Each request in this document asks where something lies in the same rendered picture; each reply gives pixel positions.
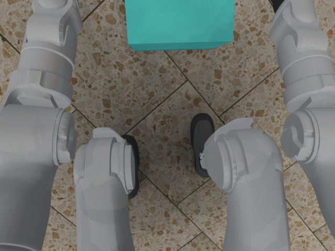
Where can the right robot forearm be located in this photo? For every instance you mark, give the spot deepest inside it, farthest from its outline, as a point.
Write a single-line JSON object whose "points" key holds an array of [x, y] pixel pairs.
{"points": [[302, 54]]}

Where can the carton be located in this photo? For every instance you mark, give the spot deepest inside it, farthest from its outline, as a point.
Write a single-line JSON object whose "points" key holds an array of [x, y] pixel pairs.
{"points": [[159, 25]]}

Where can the left robot forearm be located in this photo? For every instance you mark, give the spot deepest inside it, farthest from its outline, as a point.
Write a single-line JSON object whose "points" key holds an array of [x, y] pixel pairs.
{"points": [[47, 56]]}

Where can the left robot shin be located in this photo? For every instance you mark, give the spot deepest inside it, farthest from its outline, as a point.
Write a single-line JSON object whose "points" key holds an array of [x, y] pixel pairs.
{"points": [[79, 161]]}

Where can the right robot hand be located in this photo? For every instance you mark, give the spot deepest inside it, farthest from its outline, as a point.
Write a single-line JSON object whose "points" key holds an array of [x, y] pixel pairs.
{"points": [[276, 4]]}

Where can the robot left thigh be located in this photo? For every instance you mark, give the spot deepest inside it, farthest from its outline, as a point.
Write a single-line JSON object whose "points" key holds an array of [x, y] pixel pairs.
{"points": [[102, 213]]}

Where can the right robot upper arm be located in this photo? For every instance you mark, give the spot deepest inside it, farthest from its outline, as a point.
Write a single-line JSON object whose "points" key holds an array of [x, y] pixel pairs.
{"points": [[309, 138]]}

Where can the left robot upper arm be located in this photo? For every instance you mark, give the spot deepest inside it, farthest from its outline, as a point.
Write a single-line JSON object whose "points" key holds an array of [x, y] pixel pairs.
{"points": [[34, 141]]}

